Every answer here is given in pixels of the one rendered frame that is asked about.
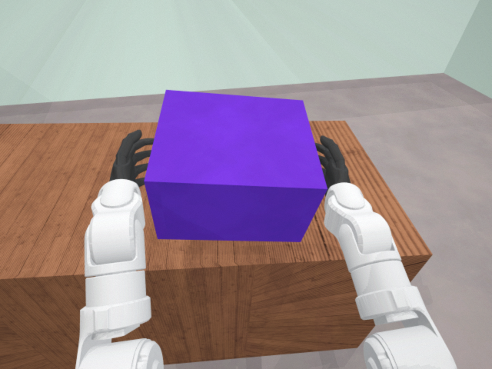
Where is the robot left forearm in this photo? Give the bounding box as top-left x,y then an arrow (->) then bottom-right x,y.
75,179 -> 151,369

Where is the carton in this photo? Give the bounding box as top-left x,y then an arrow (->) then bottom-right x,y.
144,90 -> 327,242

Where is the left robot upper arm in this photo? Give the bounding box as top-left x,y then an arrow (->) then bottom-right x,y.
79,338 -> 164,369

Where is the left robot hand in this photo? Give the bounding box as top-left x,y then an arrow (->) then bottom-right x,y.
110,130 -> 154,187

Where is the right robot upper arm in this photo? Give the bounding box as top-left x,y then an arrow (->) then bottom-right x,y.
364,325 -> 455,369

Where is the right robot hand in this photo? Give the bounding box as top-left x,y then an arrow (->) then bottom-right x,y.
315,135 -> 351,196

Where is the robot right forearm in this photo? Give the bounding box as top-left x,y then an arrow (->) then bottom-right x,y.
324,182 -> 457,369

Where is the pedestal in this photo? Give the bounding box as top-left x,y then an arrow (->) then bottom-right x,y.
0,121 -> 433,369

